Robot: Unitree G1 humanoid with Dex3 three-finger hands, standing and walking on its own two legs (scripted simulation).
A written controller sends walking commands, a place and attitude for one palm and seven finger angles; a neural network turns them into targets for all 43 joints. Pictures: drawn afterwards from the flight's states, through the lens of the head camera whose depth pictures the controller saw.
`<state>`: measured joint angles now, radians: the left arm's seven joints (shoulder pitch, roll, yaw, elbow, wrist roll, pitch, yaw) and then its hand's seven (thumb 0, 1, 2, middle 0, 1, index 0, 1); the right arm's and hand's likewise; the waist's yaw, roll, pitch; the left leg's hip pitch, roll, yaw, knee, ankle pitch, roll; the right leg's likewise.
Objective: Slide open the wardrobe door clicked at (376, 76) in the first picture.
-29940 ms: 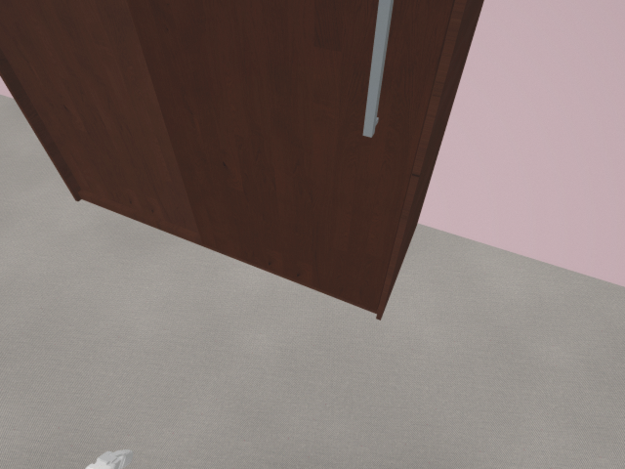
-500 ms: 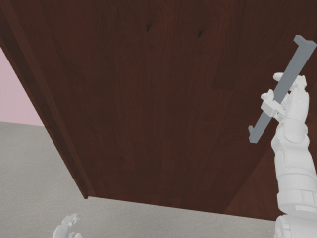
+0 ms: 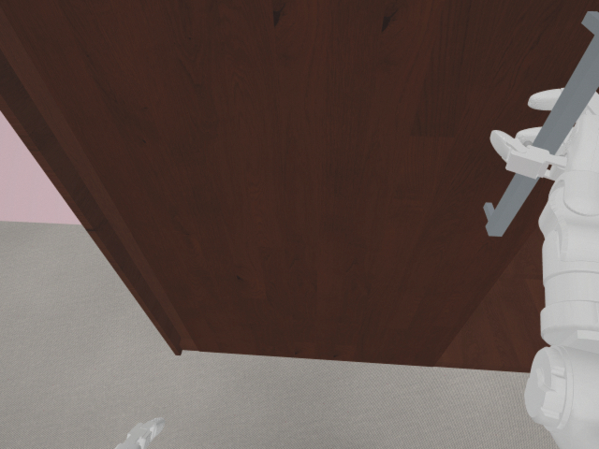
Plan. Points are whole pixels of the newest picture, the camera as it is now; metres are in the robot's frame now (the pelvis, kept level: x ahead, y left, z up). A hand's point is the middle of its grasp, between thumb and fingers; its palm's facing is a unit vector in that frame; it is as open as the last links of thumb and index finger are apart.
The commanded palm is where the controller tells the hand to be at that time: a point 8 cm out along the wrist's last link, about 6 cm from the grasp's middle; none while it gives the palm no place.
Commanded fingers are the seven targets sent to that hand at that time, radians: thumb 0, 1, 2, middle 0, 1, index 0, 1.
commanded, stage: loosen the grip on the handle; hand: right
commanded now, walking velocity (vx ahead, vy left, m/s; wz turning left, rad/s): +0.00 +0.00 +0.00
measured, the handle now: (534, 144) +0.48 -0.27 +0.18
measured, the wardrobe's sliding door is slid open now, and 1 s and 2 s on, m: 0.67 0.62 0.63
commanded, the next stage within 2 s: slip the hand off the handle in 0.34 s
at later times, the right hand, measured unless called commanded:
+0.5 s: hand (532, 144) +0.45 -0.25 +0.20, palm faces +0.39 +0.91 -0.13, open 13.4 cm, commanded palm +0.42 -0.30 +0.19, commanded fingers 0.00 0.55 -0.20 0.25 1.15 0.25 1.15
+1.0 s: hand (579, 142) +0.46 -0.31 +0.20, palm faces +0.39 +0.91 -0.12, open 12.8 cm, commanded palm +0.42 -0.36 +0.19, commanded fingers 0.00 0.55 -0.20 0.25 1.15 0.25 1.15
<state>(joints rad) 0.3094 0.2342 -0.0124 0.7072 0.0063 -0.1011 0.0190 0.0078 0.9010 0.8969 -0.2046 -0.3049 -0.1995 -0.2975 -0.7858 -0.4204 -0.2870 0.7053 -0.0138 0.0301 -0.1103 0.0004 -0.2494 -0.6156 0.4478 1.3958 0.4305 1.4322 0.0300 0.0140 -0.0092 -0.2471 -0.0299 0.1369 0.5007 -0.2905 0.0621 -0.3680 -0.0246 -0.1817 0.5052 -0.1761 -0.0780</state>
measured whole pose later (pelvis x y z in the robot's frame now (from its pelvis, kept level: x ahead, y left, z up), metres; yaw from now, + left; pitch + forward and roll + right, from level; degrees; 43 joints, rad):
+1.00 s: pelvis -0.01 -0.01 -0.01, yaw +1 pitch +5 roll +3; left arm 0.38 0.27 -0.01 0.74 -0.03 0.00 0.06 0.01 0.90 0.90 -0.20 -0.30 -0.20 -0.30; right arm -0.91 -0.67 -0.45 1.07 -0.02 -0.11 0.04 -0.01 0.55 -0.20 0.61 1.35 0.57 1.34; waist 0.10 -0.02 -0.04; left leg -0.36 -0.06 0.13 0.57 -0.30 0.06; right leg -0.50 -0.03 -0.13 0.62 -0.21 -0.09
